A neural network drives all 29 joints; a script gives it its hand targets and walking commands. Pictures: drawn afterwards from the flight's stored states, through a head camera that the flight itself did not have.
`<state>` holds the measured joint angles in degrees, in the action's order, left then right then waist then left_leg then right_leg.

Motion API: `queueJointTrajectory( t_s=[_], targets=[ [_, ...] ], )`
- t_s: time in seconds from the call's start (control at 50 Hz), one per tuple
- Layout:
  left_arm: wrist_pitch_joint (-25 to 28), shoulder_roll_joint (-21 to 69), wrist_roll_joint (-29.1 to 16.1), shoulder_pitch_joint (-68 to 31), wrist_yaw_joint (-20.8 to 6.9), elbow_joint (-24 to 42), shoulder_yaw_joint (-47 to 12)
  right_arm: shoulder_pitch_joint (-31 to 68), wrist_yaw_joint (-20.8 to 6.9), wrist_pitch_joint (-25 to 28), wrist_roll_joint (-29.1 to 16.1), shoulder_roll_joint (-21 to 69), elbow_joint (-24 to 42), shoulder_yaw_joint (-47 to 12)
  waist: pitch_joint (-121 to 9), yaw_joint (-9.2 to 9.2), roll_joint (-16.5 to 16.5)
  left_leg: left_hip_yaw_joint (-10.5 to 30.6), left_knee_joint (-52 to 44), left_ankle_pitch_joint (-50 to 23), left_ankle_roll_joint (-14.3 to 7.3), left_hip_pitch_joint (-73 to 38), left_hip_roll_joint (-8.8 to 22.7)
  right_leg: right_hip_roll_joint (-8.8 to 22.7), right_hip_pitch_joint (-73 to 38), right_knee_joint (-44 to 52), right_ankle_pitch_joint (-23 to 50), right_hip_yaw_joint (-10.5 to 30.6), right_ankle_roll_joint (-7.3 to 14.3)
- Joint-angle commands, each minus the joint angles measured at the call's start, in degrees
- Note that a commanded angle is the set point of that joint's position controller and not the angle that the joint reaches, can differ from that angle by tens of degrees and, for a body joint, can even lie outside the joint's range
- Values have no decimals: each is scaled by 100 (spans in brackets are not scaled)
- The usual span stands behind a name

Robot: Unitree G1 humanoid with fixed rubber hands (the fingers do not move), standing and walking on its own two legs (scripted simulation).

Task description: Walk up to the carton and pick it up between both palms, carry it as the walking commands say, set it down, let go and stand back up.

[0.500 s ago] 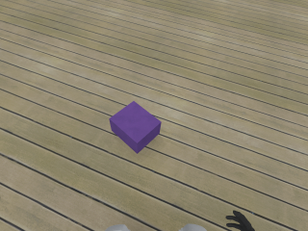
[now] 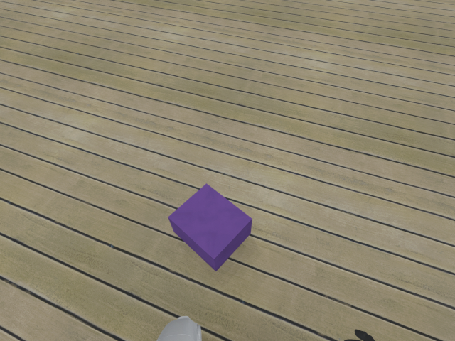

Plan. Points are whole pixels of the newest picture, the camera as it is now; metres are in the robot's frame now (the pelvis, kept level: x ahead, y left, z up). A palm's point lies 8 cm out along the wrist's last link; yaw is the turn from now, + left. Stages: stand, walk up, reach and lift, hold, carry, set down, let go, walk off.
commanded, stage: walk up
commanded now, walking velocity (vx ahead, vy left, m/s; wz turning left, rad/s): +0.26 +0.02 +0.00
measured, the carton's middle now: (211, 225) +0.64 +0.10 -0.69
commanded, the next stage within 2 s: none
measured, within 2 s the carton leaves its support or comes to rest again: neither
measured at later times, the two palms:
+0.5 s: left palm (119, 292) +0.22 +0.24 -0.13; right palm out of the picture +0.12 -0.20 -0.15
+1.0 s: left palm (113, 337) +0.15 +0.23 -0.14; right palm (340, 315) +0.17 -0.20 -0.13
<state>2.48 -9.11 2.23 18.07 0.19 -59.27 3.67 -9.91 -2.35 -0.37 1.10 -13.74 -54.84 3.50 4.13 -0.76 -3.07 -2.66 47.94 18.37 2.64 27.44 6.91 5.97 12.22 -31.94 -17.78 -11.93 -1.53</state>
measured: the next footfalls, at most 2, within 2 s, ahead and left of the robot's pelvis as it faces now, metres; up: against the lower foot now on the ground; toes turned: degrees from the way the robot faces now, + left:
left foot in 0.06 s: +0.16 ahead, +0.15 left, +0.00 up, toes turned +5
right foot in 0.36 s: +0.17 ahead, -0.09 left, +0.00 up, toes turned -10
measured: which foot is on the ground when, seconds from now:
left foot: up 0.00-0.04, down 0.06-1.00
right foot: down 0.00-0.08, up 0.10-0.34, down 0.36-1.00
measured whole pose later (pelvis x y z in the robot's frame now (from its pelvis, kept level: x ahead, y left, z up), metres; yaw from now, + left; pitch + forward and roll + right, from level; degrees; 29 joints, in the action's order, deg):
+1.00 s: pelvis +0.16 +0.02 +0.01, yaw +1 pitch -1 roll +0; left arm 0.0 -8.2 0.4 15.5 2.4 -65.2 0.7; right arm -13.2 2.0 -0.4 -0.8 -7.9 -64.7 0.8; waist 1.7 0.0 0.2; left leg -3.6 24.6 16.3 1.4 7.0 2.8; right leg 2.4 7.1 -24.3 -15.9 -11.3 0.8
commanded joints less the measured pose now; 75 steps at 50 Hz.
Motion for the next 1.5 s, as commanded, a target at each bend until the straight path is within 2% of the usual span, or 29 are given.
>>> queueJointTrajectory(
  t_s=[0.0, 0.04, 0.06, 0.08, 0.1, 0.14, 0.2, 0.3, 0.32, 0.34, 0.36, 0.38, 0.48, 0.56, 0.92, 1.0, 1.04, 1.08, 1.1, 1.14, 1.2, 1.22, 1.24, 1.26, 1.28, 1.32, 1.38, 1.42, 1.48],
  targets=[
    [-20, -996, -129, -305, -51, 313, 153, -578, 11, 149, -80, -32, -10, -83, -451, 296, 1486, -798, -1521, -802, 29, -1515, -446, 644, 678, 1017, 432, 470, 657],
    [-50, -727, -123, -8, -83, 249, 55, -1181, 128, 217, 10, -381, -330, 27, -617, 434, 408, -541, -1790, -592, -74, -2572, -324, 490, 1196, 309, -495, 602, 442],
    [-40, -465, -142, -80, -108, 393, -16, -1536, 185, 245, 65, -961, -375, 170, -693, 656, -975, 1048, -2608, -77, -349, -2919, 841, -91, 1862, -971, -1178, 163, 197],
    [-92, -553, -138, 7, -70, 535, 22, -2127, 266, 223, 85, -1391, -452, 265, -950, 959, -2435, 2794, -3484, 348, -1119, -3178, 1859, -395, 2484, -2719, -2107, 336, -52],
    [-121, -754, -69, -325, -38, 640, 117, -1972, 326, 229, 69, -1209, -427, 200, -665, 903, -1744, 3074, -3424, -130, -1384, -2921, 2030, -196, 2724, -3341, -1888, 813, -39],
    [-45, -595, -63, -388, -82, 508, 25, -1072, 359, 275, 44, -891, -220, 143, -488, 488, -1078, 2350, -3384, -33, -1329, -2327, 1651, 79, 2627, -3492, -1272, 999, 74],
    [-62, -421, -95, -28, -96, 239, -84, -519, 367, 331, 93, -557, -125, 41, -386, 118, -903, 1209, -3330, -1264, -1118, -1404, 1180, 100, 1466, -2493, -1014, 798, 68],
    [-88, -327, -156, 155, -10, 87, -138, -451, 295, 259, 38, -539, -265, 73, -410, -189, -732, 599, -2818, -1849, -936, -1146, 886, -319, 22, -57, 134, 308, 116],
    [-72, -389, -171, 342, 25, -3, -132, -366, 313, 216, -49, -424, -287, 24, -475, -317, -504, 408, -2455, -1867, -764, -885, 632, -356, -593, 566, 826, 317, 143],
    [-50, -707, -158, 247, 107, 20, -95, -364, 335, 228, -113, -42, -256, -133, -395, -223, 211, 151, -2012, -2497, -414, -988, 228, 363, -865, 1116, 2577, 1037, 281],
    [-11, -1028, -153, 133, 116, 166, -98, -604, 324, 220, -144, 178, -198, -172, -665, -10, 1132, -220, -1606, -966, -110, -967, -220, 1105, -994, 1086, 4571, 1714, 442],
    [-64, -1057, -158, -65, 96, 166, -109, -683, 365, 113, -165, 48, -340, -94, -724, 48, 1728, -114, -1565, 309, -187, -1233, -441, 1235, -717, 775, 5357, 1774, 901],
    [-248, -659, -246, -706, 192, 228, -213, -714, 379, 68, -153, 4, -673, -237, -304, 24, 627, 120, -2436, -2101, -268, -1492, -9, 418, -665, 847, 2926, 1018, 440],
    [-210, -626, -229, -589, 216, 88, -214, -785, 452, 80, -156, -41, -801, -263, -517, 55, 341, 229, -2654, -2568, -305, -1886, 32, 342, -922, 962, 2903, 1026, 381],
    [-147, -433, -157, -115, 209, -425, -273, -633, 499, 11, -138, 95, -1119, -279, -191, 100, 346, 158, -2858, -2071, -240, -1954, 14, 384, -784, 1351, 2511, 977, 300],
    [-225, -822, -208, -134, 377, 54, 35, -370, 377, 96, -170, -390, -215, 89, -217, 3, 246, 813, -1748, -2241, -385, -854, 232, 428, -454, 38, 2037, 358, 95],
    [-251, -854, -170, 30, 389, 225, 57, -353, 380, 55, -120, -300, -30, 108, -363, -63, 359, 721, -1096, -1731, -386, -303, 33, 754, -571, 32, 2139, 571, 337],
    [-275, -1082, -105, 61, 396, 371, 64, -300, 405, -1, -144, -89, 152, 92, -618, -135, 971, 114, 58, -779, -194, -163, -335, 1696, -479, 541, 2687, 1030, 975],
    [-280, -1160, -44, -7, 405, 473, 39, -234, 403, -50, -120, -95, 284, 104, -608, -191, 1286, 47, 779, 843, -114, 78, -412, 2192, -348, 786, 3131, 1374, 1333],
    [-289, -1187, 23, -161, 410, 620, -20, -96, 341, -134, -27, -76, 429, 116, -323, -156, 1269, 91, 1428, 1658, -55, 339, -179, 2417, 19, 1023, 2432, 1493, 1569],
    [-399, -1250, 28, -1064, 361, 800, -13, -644, 236, -94, 23, 98, 289, 74, -208, 378, 1174, -98, -471, 433, -196, -699, -50, 1549, 618, 357, 1281, 540, 801],
    [-435, -1246, -7, -1145, 307, 836, -5, -1011, 233, -70, 30, -105, 199, 135, -398, 552, 808, 178, -1227, -306, -294, -1495, -75, 1219, 1028, -423, 908, 232, 561],
    [-458, -1053, -136, -1033, 248, 938, 0, -1223, 269, -37, 130, -817, 225, 323, -492, 682, -1143, 2201, -2545, -1747, -686, -2029, 1006, 382, 2004, -2096, -549, -264, 152],
    [-487, -847, 43, -1053, 163, 1196, -26, -1788, 341, 12, 250, -1248, 137, 387, -878, 786, -2009, 4739, -3477, -1411, -1404, -2382, 1822, -486, 2666, -3447, -1995, 819, -172],
    [-557, -1019, 250, -853, 27, 1021, 47, -2210, 486, -38, 219, -1447, -248, 425, -788, 646, -948, 5704, -3910, 455, -1426, -2374, 2334, -301, 2862, -4393, -1690, 1450, -377],
    [-521, -1090, 271, -933, -22, 1118, 97, -911, 548, -60, 90, -1280, 65, 381, 27, 221, -130, 4520, -3867, 1240, -977, -1569, 1841, -30, 3137, -4536, -440, 1684, -301],
    [-517, -1018, 240, -640, -52, 1100, 103, -989, 494, 117, 56, -962, -92, 375, -318, 123, -734, 2747, -2957, -1931, -719, -1896, 1092, -3, 2623, -4092, -195, 1558, -223],
    [-549, -993, 181, -798, -63, 1138, 93, -1311, 442, 198, 82, -981, -151, 386, -422, 207, -1103, 2437, -2702, -3424, -653, -2282, 840, -131, 2640, -4055, -299, 1448, -214],
    [-665, -1002, 130, -1233, -77, 1258, 47, -1618, 492, 156, 94, -1105, -52, 405, -611, 375, -894, 2312, -2339, -5068, -736, -2745, 851, -260, 2810, -3988, -388, 1395, -212]
  ],
)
